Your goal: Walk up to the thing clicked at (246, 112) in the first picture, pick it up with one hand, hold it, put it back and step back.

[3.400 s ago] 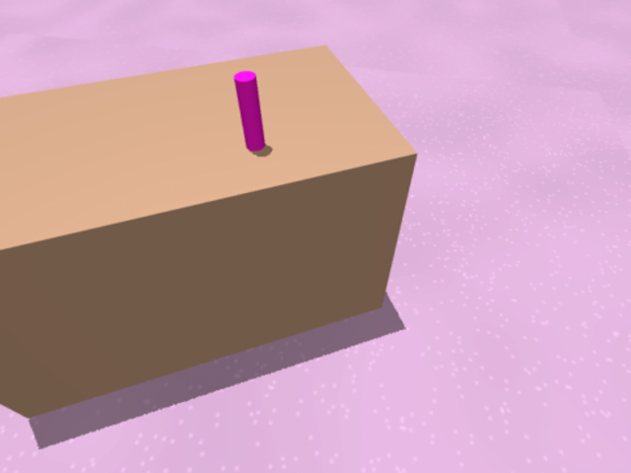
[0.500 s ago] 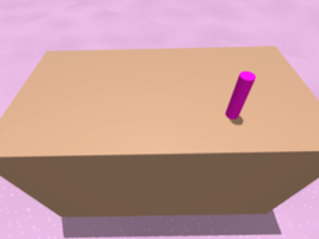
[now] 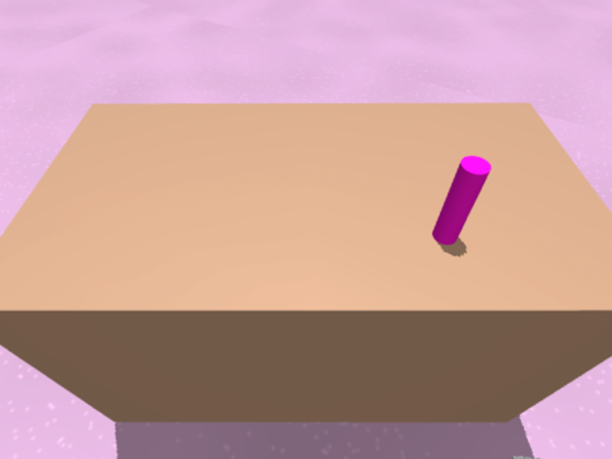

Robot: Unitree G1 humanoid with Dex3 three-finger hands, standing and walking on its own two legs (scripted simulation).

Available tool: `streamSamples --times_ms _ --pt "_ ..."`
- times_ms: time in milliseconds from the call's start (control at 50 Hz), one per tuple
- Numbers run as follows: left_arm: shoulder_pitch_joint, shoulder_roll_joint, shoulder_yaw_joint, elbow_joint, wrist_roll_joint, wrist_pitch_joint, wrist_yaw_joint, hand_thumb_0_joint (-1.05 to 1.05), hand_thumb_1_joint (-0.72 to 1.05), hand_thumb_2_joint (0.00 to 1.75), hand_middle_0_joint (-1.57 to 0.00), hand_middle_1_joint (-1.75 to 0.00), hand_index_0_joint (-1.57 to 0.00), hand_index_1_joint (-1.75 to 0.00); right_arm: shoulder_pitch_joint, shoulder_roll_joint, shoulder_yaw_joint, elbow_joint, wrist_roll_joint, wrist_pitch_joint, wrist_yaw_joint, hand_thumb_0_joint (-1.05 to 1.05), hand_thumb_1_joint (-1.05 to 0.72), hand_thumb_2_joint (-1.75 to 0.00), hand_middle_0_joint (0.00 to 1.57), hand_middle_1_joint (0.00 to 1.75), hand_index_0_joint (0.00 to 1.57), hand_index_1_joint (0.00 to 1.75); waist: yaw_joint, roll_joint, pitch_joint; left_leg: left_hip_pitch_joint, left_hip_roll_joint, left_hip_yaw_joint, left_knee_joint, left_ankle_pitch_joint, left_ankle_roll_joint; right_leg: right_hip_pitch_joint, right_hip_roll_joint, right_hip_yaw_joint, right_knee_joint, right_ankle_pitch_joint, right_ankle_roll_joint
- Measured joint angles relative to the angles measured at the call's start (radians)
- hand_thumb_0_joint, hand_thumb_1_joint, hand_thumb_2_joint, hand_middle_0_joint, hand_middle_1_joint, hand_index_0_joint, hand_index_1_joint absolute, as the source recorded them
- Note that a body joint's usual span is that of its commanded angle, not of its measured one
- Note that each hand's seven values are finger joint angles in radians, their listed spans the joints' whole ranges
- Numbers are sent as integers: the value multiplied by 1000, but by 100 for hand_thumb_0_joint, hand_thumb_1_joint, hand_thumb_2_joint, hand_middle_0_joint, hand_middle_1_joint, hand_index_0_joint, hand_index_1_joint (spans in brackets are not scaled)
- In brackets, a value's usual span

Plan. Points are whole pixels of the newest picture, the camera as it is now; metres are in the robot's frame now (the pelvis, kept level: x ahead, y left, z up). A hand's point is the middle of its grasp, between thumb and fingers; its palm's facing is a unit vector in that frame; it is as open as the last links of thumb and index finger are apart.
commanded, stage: walk up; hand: right
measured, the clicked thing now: (458, 203) +0.52 -0.24 +0.01
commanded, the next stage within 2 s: stand in 0.38 s
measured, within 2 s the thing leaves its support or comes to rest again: neither
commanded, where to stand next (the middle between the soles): +0.06 -0.02 m, yaw -1 degrees
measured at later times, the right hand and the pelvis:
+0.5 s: hand out of the picture +0.09 -0.25 -0.15, palm faces -0.01 +0.94 -0.34, open 7.4 cm; pelvis +0.01 +0.00 +0.00, yaw +0 degrees
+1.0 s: hand out of the picture +0.10 -0.25 -0.15, palm faces -0.01 +0.94 -0.34, open 7.3 cm; pelvis +0.03 +0.00 +0.00, yaw -1 degrees
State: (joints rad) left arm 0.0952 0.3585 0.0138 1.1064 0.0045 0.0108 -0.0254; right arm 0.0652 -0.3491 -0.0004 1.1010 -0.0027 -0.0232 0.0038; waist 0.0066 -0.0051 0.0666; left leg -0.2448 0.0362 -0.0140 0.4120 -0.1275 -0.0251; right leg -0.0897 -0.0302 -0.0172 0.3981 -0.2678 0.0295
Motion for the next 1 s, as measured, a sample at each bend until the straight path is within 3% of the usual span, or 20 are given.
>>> streamSamples --times_ms 1000 --pt "19 3 -9 10 4 -20 14 0 91 90 -21 -30 -20 -30 15 8 -2 47 0 12 5 1 -91 -90 20 30 21 30 -7 -7 -1 45 -12 19 -52 -13 4 49 -15 13 -74 3 9"
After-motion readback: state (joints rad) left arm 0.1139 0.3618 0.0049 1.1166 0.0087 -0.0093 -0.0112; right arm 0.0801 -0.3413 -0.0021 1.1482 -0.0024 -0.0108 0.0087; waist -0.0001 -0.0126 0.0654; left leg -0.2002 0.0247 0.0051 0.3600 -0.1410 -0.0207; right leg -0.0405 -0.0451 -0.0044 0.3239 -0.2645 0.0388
